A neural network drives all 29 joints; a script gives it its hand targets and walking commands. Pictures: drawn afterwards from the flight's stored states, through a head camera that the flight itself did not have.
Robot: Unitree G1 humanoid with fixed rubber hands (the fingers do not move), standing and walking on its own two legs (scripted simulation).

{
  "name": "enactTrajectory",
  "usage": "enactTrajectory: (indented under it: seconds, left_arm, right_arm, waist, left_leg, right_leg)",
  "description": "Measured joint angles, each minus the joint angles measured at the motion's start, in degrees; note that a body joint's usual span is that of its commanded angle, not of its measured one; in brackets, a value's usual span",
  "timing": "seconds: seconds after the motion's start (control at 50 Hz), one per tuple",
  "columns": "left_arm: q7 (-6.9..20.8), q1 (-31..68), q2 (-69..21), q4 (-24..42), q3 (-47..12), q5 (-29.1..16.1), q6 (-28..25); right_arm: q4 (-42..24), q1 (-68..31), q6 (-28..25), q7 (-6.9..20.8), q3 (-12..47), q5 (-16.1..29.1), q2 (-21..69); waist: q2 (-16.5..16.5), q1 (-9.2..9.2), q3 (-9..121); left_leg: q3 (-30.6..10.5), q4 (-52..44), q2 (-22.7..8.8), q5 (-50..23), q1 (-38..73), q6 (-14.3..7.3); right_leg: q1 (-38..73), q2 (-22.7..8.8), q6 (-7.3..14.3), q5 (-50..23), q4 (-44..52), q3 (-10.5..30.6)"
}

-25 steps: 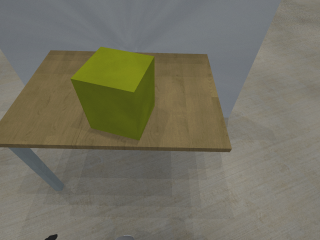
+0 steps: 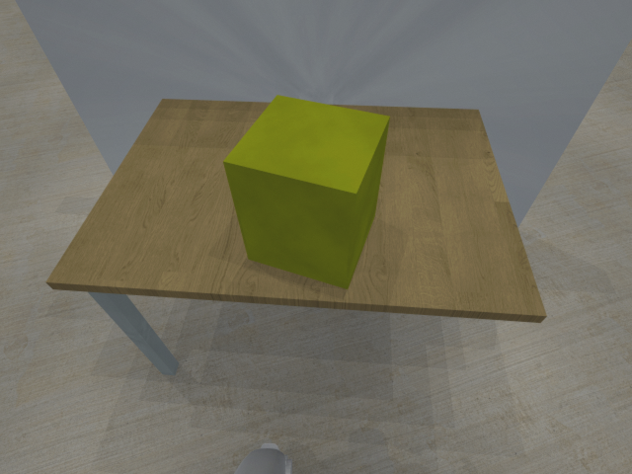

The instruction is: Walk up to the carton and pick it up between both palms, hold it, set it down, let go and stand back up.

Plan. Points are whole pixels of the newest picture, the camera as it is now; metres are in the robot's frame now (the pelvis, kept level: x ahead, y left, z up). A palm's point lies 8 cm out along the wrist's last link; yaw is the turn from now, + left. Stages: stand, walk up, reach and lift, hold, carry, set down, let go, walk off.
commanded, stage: walk up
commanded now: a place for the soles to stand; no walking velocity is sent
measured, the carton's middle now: (313, 194) +0.59 +0.06 -0.02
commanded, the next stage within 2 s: none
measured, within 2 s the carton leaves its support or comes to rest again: neither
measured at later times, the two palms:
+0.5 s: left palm (42, 413) +0.20 +0.40 -0.06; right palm (558, 469) +0.17 -0.25 -0.04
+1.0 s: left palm (108, 361) +0.28 +0.35 -0.08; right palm (543, 433) +0.21 -0.26 -0.07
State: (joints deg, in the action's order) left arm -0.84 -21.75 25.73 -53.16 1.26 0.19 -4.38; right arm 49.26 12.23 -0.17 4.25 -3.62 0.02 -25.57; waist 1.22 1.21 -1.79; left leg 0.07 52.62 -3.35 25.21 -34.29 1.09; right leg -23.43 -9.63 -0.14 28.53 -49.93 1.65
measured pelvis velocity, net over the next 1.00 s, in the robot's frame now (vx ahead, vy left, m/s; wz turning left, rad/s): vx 0.18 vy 0.05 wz -0.02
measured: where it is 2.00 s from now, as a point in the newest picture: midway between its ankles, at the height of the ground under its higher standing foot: outside the picture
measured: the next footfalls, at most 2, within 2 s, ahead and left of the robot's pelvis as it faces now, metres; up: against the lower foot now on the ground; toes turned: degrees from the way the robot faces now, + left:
right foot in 0.60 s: +0.22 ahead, -0.10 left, +0.00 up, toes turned +2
left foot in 0.84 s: +0.21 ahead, +0.18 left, +0.00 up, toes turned -2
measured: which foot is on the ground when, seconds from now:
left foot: down 0.00-0.62, up 0.64-0.82, down 0.84-1.00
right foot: down 0.00-0.02, up 0.04-0.58, down 0.60-1.00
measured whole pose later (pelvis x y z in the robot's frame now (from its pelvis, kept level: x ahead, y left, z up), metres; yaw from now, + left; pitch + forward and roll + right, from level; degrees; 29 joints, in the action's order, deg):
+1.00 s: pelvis +0.18 +0.05 +0.03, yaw -1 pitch +1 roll +0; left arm 0.1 -6.2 20.8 -54.1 1.3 0.2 0.8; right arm 56.2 13.7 -2.4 -0.8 -3.0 0.0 -21.6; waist -0.8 0.5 -4.3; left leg -3.3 38.0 0.7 20.4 -19.0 0.0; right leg -23.6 -1.1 1.7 13.9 -36.3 -4.0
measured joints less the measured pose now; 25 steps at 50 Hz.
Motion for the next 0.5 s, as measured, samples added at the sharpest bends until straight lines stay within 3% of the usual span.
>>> enactTrajectory:
  seconds: [0.02, 0.08, 0.2, 0.42, 0.5]
  left_arm:
    - [0.0, -0.16, 0.06, -0.07, 0.01, 0.0, 0.54]
    - [-0.13, 1.88, -0.03, -1.02, 0.02, 0.0, 2.43]
    - [0.21, 5.13, 0.2, -0.98, 0.0, 0.0, 1.2]
    - [1.16, 6.98, 0.62, -0.97, 0.01, -0.01, 2.07]
    - [1.16, 8.25, 0.4, -0.96, 0.0, -0.01, 2.16]
  right_arm:
    - [-0.06, -0.01, -0.65, 0.01, -0.15, 0.0, 0.03]
    - [1.16, 0.23, -1.08, 0.01, -0.14, -0.01, 1.34]
    - [4.43, 0.74, -1.22, -0.21, -0.15, -0.01, 2.77]
    - [4.39, 1.56, -2.1, -0.95, -0.15, -0.02, 2.79]
    - [4.04, 1.54, -1.58, -1.47, -0.15, -0.02, 2.9]
  waist:
    - [-0.08, -0.02, -0.44]
    - [0.36, -0.23, -1.11]
    - [-0.27, -0.19, -1.85]
    - [-2.0, -0.58, -2.51]
    - [-1.99, -0.55, -2.91]
  left_leg:
    - [0.83, -0.67, 0.47, -2.88, 0.99, -0.1]
    - [1.8, -0.42, 0.84, -4.32, 3.61, -1.93]
    - [3.1, -13.43, 1.68, -7.06, 15.28, -3.32]
    - [5.2, -23.17, 3.41, -6.48, 26.42, -5.21]
    - [6.2, -23.22, 3.71, -4.53, 27.85, -5.2]
  right_leg:
    - [0.07, -0.63, 0.17, 0.16, -1.38, 0.89]
    - [-2.58, 3.98, 0.32, 1.27, -13.46, 4.69]
    - [-3.71, 6.73, 0.61, -10.86, -16.65, -1.01]
    - [-3.72, 7.98, 0.62, -14.0, -4.92, 0.45]
    - [-3.73, 7.8, 0.61, -14.15, 1.69, -1.99]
